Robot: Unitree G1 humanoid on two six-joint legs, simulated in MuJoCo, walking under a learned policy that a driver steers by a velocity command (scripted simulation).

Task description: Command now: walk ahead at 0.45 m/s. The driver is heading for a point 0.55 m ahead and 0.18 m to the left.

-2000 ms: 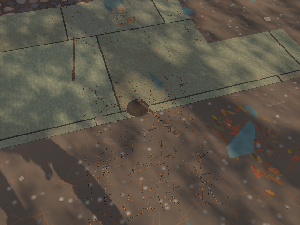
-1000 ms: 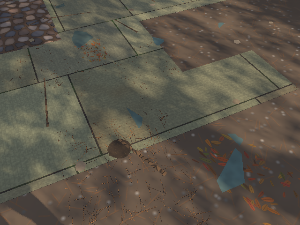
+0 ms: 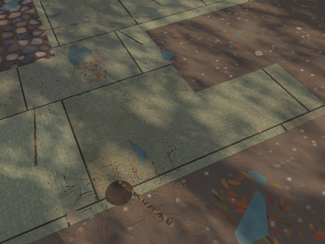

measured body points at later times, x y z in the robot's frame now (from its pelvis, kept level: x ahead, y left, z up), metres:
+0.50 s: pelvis +0.29 +0.04 +0.00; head +0.31 +0.05 +0.45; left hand +0.37 +0.29 -0.15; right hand +0.28 -0.21 -0.15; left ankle +0.30 +0.09 -0.75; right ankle +0.30 -0.11 -0.67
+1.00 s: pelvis +0.51 +0.00 -0.01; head +0.55 -0.01 +0.44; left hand +0.55 +0.25 -0.14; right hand +0.59 -0.24 -0.16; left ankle +0.44 +0.12 -0.69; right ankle +0.60 -0.07 -0.75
